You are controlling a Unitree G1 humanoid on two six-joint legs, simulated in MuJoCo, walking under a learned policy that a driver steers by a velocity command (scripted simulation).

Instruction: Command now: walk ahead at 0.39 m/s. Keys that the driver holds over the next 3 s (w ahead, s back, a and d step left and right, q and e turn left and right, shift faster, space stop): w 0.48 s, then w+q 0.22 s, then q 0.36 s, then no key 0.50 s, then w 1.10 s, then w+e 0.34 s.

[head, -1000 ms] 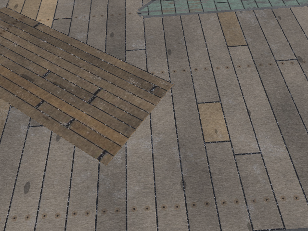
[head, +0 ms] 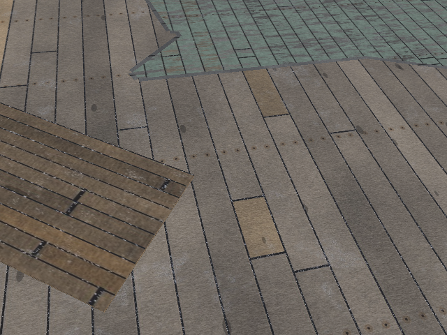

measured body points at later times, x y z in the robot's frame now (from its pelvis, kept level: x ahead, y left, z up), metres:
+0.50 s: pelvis +0.26 -0.07 +0.00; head +0.28 -0.07 +0.44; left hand +0.37 +0.20 -0.12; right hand +0.32 -0.35 -0.13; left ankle +0.19 +0.08 -0.65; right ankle +0.31 -0.15 -0.74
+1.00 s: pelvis +0.51 +0.00 -0.02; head +0.56 +0.02 +0.43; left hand +0.55 +0.30 -0.14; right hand +0.73 -0.23 -0.11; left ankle +0.59 +0.09 -0.74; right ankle +0.44 -0.17 -0.64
